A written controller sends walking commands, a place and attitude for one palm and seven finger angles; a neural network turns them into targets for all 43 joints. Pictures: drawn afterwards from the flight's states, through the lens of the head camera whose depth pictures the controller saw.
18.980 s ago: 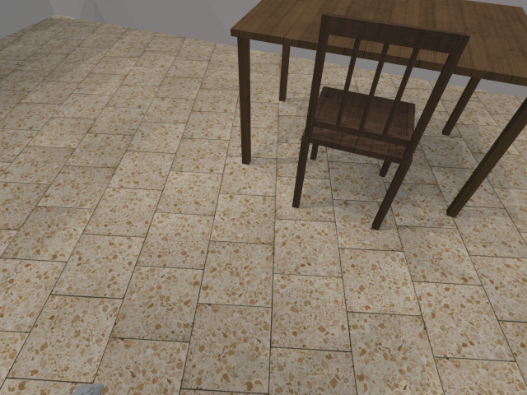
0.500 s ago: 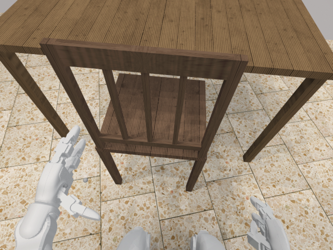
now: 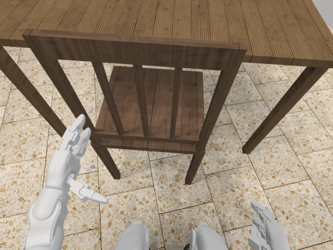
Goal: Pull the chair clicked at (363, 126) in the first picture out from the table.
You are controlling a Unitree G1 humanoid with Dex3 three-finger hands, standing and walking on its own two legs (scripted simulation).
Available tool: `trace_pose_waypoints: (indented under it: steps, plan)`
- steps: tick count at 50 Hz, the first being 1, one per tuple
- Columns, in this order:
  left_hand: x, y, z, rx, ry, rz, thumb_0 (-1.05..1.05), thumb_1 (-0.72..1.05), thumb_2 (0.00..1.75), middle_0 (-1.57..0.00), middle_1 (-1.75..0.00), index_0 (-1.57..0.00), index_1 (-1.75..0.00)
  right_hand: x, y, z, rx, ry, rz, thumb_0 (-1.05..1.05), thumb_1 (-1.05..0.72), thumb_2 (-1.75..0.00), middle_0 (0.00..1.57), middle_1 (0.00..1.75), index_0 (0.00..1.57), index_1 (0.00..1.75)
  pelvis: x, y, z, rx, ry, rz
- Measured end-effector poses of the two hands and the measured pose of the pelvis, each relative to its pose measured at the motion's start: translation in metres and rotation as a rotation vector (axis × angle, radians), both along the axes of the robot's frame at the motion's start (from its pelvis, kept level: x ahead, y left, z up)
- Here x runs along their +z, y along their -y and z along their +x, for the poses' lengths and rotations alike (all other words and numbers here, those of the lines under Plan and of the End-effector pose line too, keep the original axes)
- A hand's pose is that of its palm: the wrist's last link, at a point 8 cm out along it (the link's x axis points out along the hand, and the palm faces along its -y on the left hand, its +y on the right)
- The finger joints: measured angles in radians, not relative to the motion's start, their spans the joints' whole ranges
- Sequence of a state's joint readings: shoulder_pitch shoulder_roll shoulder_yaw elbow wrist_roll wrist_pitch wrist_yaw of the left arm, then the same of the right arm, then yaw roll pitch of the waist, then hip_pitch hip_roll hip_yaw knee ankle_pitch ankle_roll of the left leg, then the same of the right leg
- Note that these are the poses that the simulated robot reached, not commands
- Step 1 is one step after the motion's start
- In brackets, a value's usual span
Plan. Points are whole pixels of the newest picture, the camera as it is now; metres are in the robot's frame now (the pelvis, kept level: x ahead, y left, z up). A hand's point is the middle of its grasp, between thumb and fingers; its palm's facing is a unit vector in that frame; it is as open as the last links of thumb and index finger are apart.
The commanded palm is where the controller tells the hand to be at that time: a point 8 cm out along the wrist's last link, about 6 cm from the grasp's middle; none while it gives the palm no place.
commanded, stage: aim the fingers beside a spindle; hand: left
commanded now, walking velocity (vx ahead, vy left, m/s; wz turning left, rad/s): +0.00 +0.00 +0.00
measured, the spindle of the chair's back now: (143, 107) +0.47 +0.09 +0.01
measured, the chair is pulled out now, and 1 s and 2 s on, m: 0.00 0.00 0.00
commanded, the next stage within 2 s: push the fingers through the gap in 1.20 s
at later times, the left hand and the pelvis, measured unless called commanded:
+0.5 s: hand (105, 157) +0.32 +0.16 +0.01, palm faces -0.07 -1.00 -0.04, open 16.9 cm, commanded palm +0.31 +0.21 +0.01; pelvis -0.01 +0.00 -0.01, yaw +0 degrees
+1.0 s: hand (108, 158) +0.32 +0.16 +0.00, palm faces -0.06 -1.00 -0.04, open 16.9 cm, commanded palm +0.31 +0.21 +0.00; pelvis +0.00 +0.00 -0.02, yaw +0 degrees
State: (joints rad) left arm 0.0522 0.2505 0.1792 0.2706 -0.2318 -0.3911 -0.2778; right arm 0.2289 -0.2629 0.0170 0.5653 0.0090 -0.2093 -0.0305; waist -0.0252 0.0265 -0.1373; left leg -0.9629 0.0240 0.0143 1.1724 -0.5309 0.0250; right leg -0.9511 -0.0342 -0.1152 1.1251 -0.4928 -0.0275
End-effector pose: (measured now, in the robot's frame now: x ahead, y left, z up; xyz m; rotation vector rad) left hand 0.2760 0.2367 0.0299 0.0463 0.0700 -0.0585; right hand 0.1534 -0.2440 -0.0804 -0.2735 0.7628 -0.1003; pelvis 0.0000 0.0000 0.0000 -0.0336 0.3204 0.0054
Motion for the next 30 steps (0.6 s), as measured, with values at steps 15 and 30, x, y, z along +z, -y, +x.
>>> trace_pose_waypoints:
  steps: [15, 30]
  plan:
    - [-0.01, 0.01, 0.012, -0.003, 0.008, -0.006, -0.01, -0.5, 0.3, -0.07, -0.08, -0.07, -0.08, -0.01, -0.001, -0.002, 0.001, -0.032, 0.004, 0.02, -0.91, -0.9, 0.2, 0.3, 0.2, 0.3, -0.007, -0.001, -0.003, -0.003, -0.019, 0.002]
    - [-0.024, 0.024, 0.037, -0.012, 0.013, -0.004, -0.01, -0.5, 0.3, -0.07, -0.08, -0.07, -0.08, -0.027, -0.001, -0.013, -0.008, -0.093, 0.003, 0.02, -0.91, -0.9, 0.2, 0.3, 0.2, 0.3, -0.016, -0.001, -0.007, -0.005, -0.045, 0.002]
